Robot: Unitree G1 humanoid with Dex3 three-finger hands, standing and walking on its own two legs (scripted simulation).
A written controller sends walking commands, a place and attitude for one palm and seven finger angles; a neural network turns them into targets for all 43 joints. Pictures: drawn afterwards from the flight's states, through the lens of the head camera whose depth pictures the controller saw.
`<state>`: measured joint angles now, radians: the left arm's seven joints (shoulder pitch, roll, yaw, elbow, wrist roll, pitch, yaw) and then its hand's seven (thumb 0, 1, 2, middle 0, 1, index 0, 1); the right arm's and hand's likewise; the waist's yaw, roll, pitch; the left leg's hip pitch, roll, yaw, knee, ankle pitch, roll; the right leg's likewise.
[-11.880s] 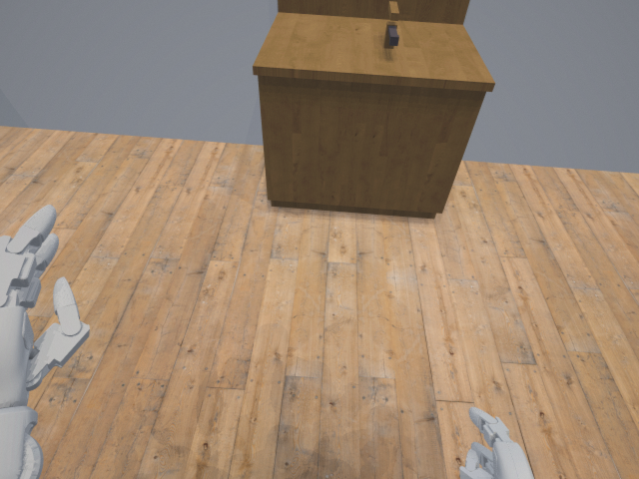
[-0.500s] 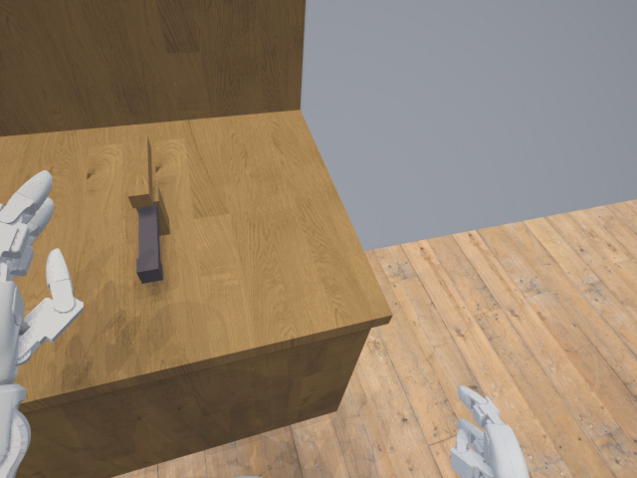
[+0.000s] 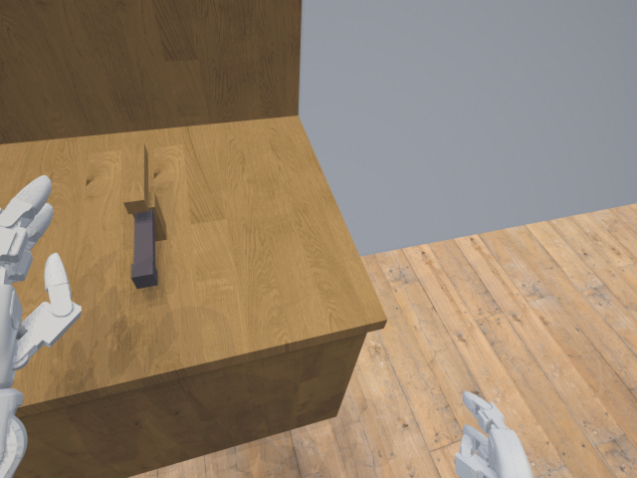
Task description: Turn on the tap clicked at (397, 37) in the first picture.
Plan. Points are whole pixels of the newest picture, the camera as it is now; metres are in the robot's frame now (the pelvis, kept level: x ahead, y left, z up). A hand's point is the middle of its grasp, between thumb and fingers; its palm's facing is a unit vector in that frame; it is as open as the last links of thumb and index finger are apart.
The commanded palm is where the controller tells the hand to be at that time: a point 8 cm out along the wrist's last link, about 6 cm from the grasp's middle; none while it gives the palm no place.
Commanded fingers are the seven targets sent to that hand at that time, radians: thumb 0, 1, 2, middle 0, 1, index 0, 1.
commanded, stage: shuffle to correct the standing spot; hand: left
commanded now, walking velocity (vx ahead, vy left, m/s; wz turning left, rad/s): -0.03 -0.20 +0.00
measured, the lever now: (144, 274) +0.36 +0.28 +0.01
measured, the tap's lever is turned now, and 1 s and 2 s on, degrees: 0 0 0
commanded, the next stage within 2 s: come to a stop and stand still in 0.04 s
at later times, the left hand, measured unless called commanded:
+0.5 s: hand (104, 303) +0.23 +0.23 +0.16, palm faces +0.36 -0.84 -0.41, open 7.4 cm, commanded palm +0.17 +0.26 +0.18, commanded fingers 0.00 0.90 0.90 -0.20 -0.30 -0.20 -0.30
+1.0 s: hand (63, 304) +0.24 +0.27 +0.14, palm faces +0.39 -0.82 -0.43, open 7.4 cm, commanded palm +0.16 +0.29 +0.18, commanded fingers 0.00 0.90 0.90 -0.20 -0.30 -0.20 -0.30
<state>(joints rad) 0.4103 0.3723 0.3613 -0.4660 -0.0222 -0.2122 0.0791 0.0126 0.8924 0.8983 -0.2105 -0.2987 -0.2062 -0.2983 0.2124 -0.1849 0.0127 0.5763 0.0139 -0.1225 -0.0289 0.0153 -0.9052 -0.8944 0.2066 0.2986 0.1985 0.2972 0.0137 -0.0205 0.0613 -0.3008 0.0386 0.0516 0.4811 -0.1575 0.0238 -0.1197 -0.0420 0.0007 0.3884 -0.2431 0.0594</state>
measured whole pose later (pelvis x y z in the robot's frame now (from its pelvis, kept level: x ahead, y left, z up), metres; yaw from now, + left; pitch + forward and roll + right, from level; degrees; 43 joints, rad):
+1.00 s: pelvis +0.01 +0.01 +0.00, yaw +1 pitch +0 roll -2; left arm 0.40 0.40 0.38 -0.49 0.00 -0.18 0.12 0.01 0.89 0.90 -0.21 -0.30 -0.21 -0.30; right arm 0.18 -0.21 0.01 0.61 0.01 -0.13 0.00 0.02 -0.91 -0.89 0.21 0.30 0.20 0.30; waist 0.03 -0.05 0.13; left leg -0.34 0.02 0.05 0.54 -0.19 0.04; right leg -0.15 -0.06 -0.01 0.44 -0.28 0.06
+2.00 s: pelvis -0.01 +0.00 +0.00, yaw +0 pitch -1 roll -3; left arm 0.42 0.38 0.37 -0.52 -0.04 -0.18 0.07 0.01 0.89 0.90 -0.21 -0.30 -0.21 -0.30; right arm 0.18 -0.17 0.02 0.55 0.02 -0.13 -0.02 0.02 -0.90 -0.89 0.21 0.30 0.20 0.30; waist 0.02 -0.03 0.11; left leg -0.33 0.05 0.04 0.49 -0.15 0.02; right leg -0.13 -0.03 -0.01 0.37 -0.23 0.05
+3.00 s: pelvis +0.00 -0.02 -0.01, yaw -1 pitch -1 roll -1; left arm 0.42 0.36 0.33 -0.49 -0.04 -0.20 0.07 0.01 0.90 0.90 -0.20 -0.30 -0.20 -0.30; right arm 0.19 -0.21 -0.02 0.54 0.01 -0.14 0.00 0.02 -0.91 -0.89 0.21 0.30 0.20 0.30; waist -0.01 -0.03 0.07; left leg -0.33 0.06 0.06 0.55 -0.19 0.00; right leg -0.18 -0.02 0.01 0.50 -0.30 0.04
